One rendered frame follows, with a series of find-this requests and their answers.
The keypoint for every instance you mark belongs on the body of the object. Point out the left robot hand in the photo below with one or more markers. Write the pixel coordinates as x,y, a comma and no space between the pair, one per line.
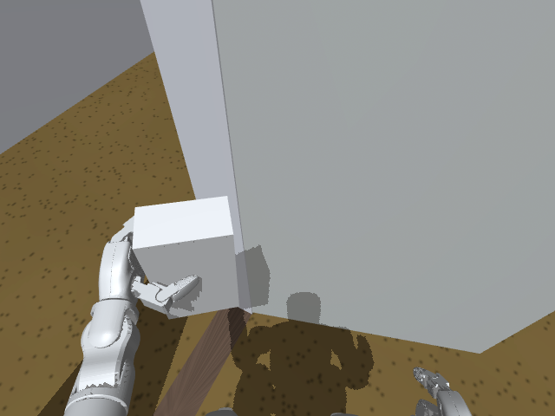
121,276

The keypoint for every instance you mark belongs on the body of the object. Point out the carton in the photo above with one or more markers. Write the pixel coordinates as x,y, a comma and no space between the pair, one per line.
189,238

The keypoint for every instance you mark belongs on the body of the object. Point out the right robot hand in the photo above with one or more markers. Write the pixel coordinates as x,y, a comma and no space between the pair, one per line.
449,402

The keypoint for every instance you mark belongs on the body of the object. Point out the left robot arm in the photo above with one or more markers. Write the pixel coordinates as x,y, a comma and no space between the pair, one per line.
104,384

